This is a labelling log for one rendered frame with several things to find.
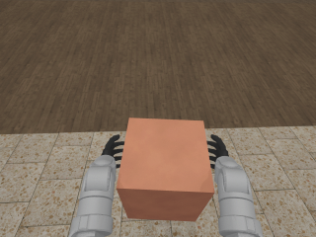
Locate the robot right hand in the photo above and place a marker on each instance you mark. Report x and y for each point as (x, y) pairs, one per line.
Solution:
(220, 149)

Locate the robot left forearm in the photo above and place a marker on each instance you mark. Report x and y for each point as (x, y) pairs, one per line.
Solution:
(94, 213)

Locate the robot right forearm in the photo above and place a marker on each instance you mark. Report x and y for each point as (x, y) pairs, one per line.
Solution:
(236, 204)

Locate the robot left hand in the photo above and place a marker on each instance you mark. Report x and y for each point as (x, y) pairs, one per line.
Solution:
(109, 148)

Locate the carton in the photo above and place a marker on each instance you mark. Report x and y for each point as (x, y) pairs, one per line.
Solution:
(165, 171)

